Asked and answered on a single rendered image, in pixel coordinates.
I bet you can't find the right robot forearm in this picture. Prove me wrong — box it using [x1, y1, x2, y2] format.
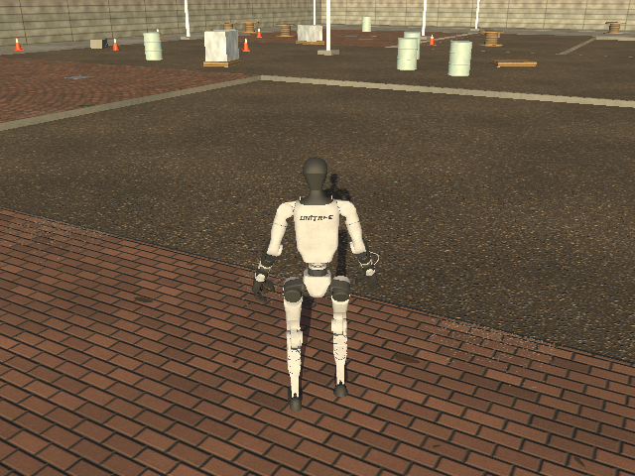
[356, 238, 375, 276]

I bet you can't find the robot right shin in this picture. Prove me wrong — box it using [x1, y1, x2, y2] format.
[333, 318, 347, 385]

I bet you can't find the robot right hand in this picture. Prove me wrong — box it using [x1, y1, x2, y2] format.
[355, 273, 378, 293]

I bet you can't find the robot right upper arm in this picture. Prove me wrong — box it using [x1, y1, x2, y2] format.
[336, 199, 366, 254]

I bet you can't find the robot left upper arm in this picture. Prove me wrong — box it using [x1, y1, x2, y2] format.
[267, 201, 296, 257]

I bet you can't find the humanoid robot torso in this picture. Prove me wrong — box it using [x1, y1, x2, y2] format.
[293, 196, 340, 298]

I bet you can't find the robot left hand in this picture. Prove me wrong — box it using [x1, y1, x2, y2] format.
[252, 278, 275, 302]

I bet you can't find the left robot forearm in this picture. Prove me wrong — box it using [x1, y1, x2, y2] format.
[255, 240, 276, 282]

